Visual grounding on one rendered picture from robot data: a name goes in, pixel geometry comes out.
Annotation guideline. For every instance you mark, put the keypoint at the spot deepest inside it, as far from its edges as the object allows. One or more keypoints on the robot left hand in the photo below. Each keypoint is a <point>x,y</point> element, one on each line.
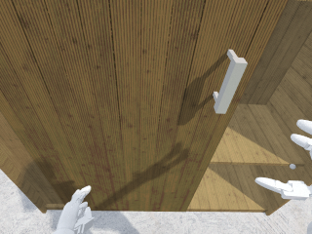
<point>69,218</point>

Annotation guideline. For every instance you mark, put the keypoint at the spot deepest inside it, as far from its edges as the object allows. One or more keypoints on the robot right hand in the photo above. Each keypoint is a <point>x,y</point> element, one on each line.
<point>293,189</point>

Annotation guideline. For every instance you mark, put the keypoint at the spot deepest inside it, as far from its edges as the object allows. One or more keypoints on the handle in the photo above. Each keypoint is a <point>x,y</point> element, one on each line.
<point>230,82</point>

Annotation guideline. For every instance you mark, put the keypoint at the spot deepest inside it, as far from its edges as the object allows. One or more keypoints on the wardrobe door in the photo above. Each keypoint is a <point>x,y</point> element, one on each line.
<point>118,94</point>
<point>13,148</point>

